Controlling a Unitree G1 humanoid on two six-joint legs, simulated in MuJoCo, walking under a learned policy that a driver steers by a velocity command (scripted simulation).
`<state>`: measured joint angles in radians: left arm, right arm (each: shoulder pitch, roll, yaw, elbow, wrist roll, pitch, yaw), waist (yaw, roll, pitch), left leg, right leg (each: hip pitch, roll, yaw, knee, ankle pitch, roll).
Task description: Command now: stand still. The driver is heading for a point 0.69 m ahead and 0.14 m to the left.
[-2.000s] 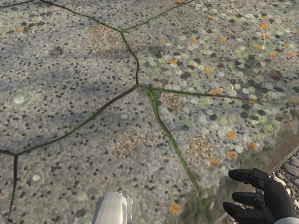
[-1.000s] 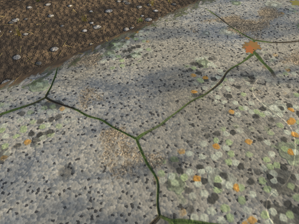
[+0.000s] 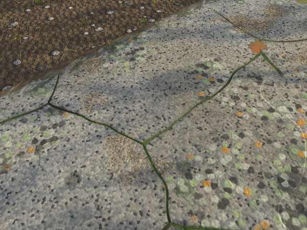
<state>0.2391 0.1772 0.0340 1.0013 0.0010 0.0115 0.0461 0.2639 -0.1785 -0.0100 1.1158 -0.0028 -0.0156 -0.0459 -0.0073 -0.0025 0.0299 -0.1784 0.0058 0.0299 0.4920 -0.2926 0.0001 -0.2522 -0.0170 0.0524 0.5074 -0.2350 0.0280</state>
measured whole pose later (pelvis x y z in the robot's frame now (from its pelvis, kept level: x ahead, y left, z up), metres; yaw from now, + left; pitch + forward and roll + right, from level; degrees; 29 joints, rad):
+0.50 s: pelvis +0.07 -0.03 +0.00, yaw +0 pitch +1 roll +0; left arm 0.39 0.18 0.04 1.07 -0.01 -0.10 0.00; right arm 0.34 -0.24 -0.04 1.08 0.04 -0.06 -0.02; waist 0.02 0.05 -0.03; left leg -0.35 0.01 -0.02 1.01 -0.42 0.07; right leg -0.21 0.02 -0.06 0.54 -0.34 -0.06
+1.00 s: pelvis +0.33 +0.05 -0.02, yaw +12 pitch +1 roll +1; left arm 0.33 0.23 0.03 0.95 -0.02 -0.13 0.01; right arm 0.10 -0.26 -0.07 0.86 0.02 -0.07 0.04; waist 0.01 0.00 0.05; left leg -0.45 -0.10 0.05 0.57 -0.15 0.11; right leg -0.28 -0.04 0.03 1.30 -0.40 0.00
